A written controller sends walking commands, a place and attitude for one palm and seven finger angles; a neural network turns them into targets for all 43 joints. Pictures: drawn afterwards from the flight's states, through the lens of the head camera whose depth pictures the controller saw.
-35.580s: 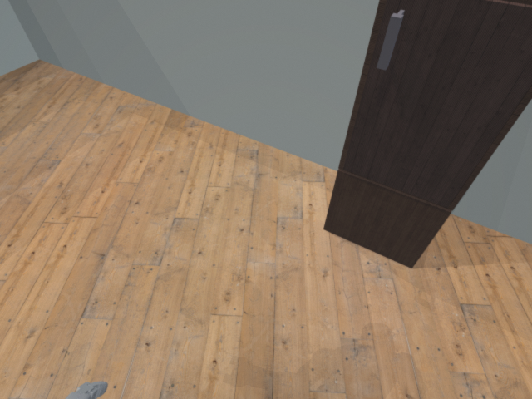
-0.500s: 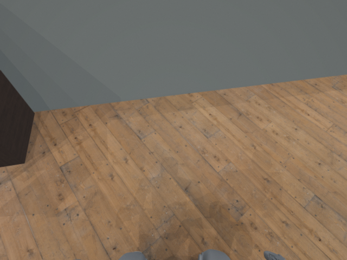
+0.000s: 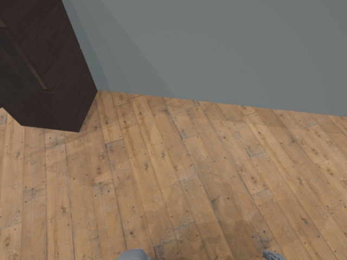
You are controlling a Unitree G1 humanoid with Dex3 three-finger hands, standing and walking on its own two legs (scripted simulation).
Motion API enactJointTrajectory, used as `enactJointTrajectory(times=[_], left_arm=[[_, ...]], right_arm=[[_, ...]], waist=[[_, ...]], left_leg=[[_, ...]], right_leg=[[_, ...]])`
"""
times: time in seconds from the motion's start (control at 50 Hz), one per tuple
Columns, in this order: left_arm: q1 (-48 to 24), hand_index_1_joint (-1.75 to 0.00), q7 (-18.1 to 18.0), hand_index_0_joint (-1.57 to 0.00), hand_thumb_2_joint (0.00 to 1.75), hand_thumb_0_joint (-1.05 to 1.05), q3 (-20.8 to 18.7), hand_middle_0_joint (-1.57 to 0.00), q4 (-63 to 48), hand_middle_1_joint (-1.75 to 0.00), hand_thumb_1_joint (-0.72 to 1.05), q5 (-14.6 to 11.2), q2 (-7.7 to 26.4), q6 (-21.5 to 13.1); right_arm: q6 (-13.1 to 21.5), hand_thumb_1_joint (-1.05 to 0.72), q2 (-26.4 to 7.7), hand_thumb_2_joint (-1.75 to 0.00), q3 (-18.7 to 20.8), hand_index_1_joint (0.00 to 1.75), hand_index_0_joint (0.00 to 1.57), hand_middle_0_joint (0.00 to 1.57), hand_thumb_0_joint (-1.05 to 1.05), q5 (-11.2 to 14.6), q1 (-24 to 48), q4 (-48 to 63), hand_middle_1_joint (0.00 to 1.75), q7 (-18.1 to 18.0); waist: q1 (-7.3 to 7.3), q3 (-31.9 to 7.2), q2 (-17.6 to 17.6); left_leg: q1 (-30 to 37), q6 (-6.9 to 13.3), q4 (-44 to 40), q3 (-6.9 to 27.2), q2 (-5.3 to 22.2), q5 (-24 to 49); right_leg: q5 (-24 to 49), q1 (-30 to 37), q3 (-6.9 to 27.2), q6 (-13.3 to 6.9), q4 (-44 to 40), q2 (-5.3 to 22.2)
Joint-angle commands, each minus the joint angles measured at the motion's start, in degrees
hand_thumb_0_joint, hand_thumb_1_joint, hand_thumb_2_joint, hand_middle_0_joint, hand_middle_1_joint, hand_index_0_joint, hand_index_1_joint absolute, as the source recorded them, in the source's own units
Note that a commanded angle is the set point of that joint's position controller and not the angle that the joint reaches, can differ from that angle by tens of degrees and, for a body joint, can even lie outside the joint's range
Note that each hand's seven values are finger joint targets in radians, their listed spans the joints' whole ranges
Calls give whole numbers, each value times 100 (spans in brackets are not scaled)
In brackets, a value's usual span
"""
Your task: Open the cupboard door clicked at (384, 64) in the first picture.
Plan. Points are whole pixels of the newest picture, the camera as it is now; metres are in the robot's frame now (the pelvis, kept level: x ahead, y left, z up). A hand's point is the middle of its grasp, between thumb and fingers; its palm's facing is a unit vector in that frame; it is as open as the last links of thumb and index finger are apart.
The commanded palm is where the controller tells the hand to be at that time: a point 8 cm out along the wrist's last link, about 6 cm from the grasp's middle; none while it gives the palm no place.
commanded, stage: turn to face it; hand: left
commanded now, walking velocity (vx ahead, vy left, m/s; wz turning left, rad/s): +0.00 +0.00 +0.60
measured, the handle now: out of the picture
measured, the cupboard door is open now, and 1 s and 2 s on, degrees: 41 41 41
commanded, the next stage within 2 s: take the last steps up to it in 1.02 s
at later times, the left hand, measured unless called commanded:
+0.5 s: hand out of the picture +0.08 +0.19 -0.15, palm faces +0.27 -0.92 -0.29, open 7.4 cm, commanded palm none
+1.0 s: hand out of the picture +0.00 +0.20 -0.16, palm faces +0.52 -0.82 -0.25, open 7.4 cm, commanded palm none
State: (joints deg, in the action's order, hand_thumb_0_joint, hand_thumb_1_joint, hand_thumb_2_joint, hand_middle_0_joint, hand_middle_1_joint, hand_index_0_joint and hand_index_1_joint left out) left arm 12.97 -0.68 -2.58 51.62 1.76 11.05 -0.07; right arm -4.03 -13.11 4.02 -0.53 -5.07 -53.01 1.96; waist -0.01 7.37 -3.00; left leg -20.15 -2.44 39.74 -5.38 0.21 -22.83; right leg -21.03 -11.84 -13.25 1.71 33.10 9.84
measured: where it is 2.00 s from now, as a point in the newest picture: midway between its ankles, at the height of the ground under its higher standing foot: (142, 255)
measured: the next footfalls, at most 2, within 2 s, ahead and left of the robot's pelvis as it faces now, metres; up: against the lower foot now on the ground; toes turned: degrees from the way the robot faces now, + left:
left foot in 0.04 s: +0.05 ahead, +0.12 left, +0.00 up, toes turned +6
right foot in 0.38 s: +0.09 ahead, -0.14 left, +0.00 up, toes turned +10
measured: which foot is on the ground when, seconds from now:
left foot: up 0.00-0.02, down 0.04-0.38, up 0.40-0.72, down 0.74-1.00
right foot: down 0.00-0.02, up 0.04-0.36, down 0.38-0.74, up 0.76-1.00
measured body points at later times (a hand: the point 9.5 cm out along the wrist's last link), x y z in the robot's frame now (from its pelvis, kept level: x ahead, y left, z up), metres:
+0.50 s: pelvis +0.03 -0.03 +0.00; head +0.09 -0.04 +0.45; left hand +0.06 +0.24 -0.12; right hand +0.17 -0.26 -0.16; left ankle -0.03 +0.09 -0.66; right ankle +0.05 -0.14 -0.73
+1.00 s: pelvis +0.05 -0.01 +0.00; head +0.08 +0.01 +0.45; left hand -0.03 +0.25 -0.14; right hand +0.25 -0.17 -0.14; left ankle +0.01 +0.10 -0.73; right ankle +0.11 -0.13 -0.70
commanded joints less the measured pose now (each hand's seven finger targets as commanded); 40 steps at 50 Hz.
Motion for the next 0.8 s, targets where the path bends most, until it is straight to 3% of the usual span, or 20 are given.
enactJointTrajectory(times=[0.0,0.02,0.04,0.12,0.16,0.26,0.32,0.34,0.36,0.38,0.4,0.44,0.52,0.6,0.66,0.68,0.7,0.72,0.74,0.78], left_arm=[[149,-30,-3,-20,90,0,-335,-20,-500,-30,90,-141,891,-45],[-210,-30,-29,-20,90,0,-234,-20,-740,-30,90,-106,695,24],[-541,-30,-74,-20,90,0,-250,-20,-761,-30,90,-70,757,102],[-346,-30,16,-20,90,0,-287,-20,-384,-30,90,-72,703,174],[-313,-30,25,-20,90,0,-278,-20,-371,-30,90,-84,668,182],[-328,-30,14,-20,90,0,-250,-20,-463,-30,90,-98,635,140],[214,-30,-20,-20,90,0,-285,-20,-376,-30,90,-117,748,13],[437,-30,-69,-20,90,0,-354,-20,-344,-30,90,-67,1093,-60],[549,-30,-112,-20,90,0,-455,-20,-332,-30,90,16,1620,-98],[539,-30,-118,-20,90,0,-390,-20,-377,-30,90,-21,1689,-75],[264,-30,-177,-20,90,0,-387,-20,-399,-30,90,-33,1394,-74],[-133,-30,-150,-20,90,0,-248,-20,-485,-30,90,-56,1011,-73],[72,-30,-137,-20,90,0,-277,-20,-404,-30,90,-24,1096,-105],[376,-30,-114,-20,90,0,-350,-20,-202,-30,90,12,1271,-91],[302,-30,-76,-20,90,0,-386,-20,-157,-30,90,-52,1318,-78],[193,-30,-49,-20,90,0,-368,-20,-212,-30,90,-107,1239,-62],[255,-30,-19,-20,90,0,-289,-20,-373,-30,90,-140,865,-26],[-50,-30,-41,-20,90,0,-179,-20,-560,-30,90,-116,598,31],[-314,-30,-89,-20,90,0,-202,-20,-552,-30,90,-69,721,112],[-367,-30,-50,-20,90,0,-236,-20,-311,-30,90,-85,668,153]], right_arm=[[323,-90,-1314,-90,317,30,20,20,0,-86,-894,328,30,-67],[265,-90,-1675,-90,394,30,20,20,0,-63,-1317,224,30,-118],[277,-90,-1560,-90,379,30,20,20,0,-71,-1361,182,30,-193],[334,-90,-1104,-90,226,30,20,20,0,-101,-409,408,30,-286],[343,-90,-1105,-90,221,30,20,20,0,-102,-460,381,30,-279],[274,-90,-1147,-90,274,30,20,20,0,-125,-407,384,30,-247],[245,-90,-1065,-90,289,30,20,20,0,-59,-146,466,30,-234],[250,-90,-800,-90,262,30,20,20,0,-1,-194,521,30,-208],[268,-90,-426,-90,201,30,20,20,0,25,-233,648,30,-166],[241,-90,-602,-90,221,30,20,20,0,-24,-190,670,30,-133],[173,-90,-591,-90,262,30,20,20,0,-21,-151,617,30,-151],[118,-90,-512,-90,205,30,20,20,0,-42,-120,437,30,-72],[89,-90,-294,-90,98,30,20,20,0,-2,59,376,30,1],[170,-90,-191,-90,24,30,20,20,0,22,256,434,30,11],[241,-90,-357,-90,46,30,20,20,0,-13,-216,328,30,-38],[287,-90,-635,-90,112,30,20,20,0,-42,-558,238,30,-56],[325,-90,-1195,-90,249,30,20,20,0,-84,-844,237,30,-82],[279,-90,-1565,-90,331,30,20,20,0,-75,-1222,174,30,-148],[289,-90,-1448,-90,295,30,20,20,0,-90,-1239,118,30,-202],[316,-90,-1144,-90,214,30,20,20,0,-106,-660,251,30,-302]], waist=[[-465,-1732,1526],[-654,-1734,1929],[-674,-1625,1435],[-123,-963,1229],[-102,-952,1043],[-97,-921,1302],[186,-1124,1113],[301,-1246,224],[348,-1159,-1491],[353,-1080,-1209],[184,-1068,-1446],[-11,-702,-959],[59,-785,-797],[243,-848,-965],[-49,-1038,-733],[-275,-1279,-166],[-378,-1596,1434],[-579,-1627,2007],[-582,-1518,1447],[-327,-1013,1680]], left_leg=[[2681,953,-1584,2070,1683,3767],[2580,1667,-1651,2809,2500,5214],[2274,1692,-1646,2721,2352,4568],[1069,1144,-1898,1806,1392,3213],[995,1120,-1918,1791,1288,3059],[699,1096,-1800,2112,1149,2636],[170,792,-1183,2100,842,2573],[-559,461,-431,1760,403,1601],[-1480,-16,1045,689,-547,-893],[-1368,47,2316,895,-291,-1395],[-1425,42,2968,1007,-110,-1204],[-1461,-83,3215,798,95,-470],[-1006,-149,1850,303,100,-341],[-520,-50,447,-55,-10,-393],[571,70,-970,-208,-147,646],[1503,222,-1495,35,150,1624],[2529,861,-1594,1904,1576,3326],[2341,1619,-1742,2667,2482,4784],[1942,1662,-1786,2459,2328,3850],[1099,1423,-2008,2123,1851,2937]], right_leg=[[288,-1548,112,316,2298,70],[-1877,-2163,670,351,3150,-233],[-1617,-2347,1102,330,3475,-208],[-412,-1922,1304,351,3184,-292],[-359,-1698,1249,345,2679,-420],[-366,-969,1069,292,1222,-758],[680,339,993,225,-518,-845],[974,1196,1745,28,-1337,-87],[1875,1518,3309,-663,-1708,1538],[2044,813,3261,-1105,-1641,1973],[2250,632,3135,-1093,-1539,1718],[2943,511,1880,-824,-1282,1025],[3566,771,1059,-665,-1136,945],[4020,1007,902,-676,-794,1055],[3884,591,596,-368,-88,936],[3364,-11,364,-110,639,810],[426,-1451,167,276,1833,59],[-1916,-1909,648,319,2736,-241],[-1702,-1921,1038,249,3165,-270],[-967,-1930,1331,229,3265,-212]])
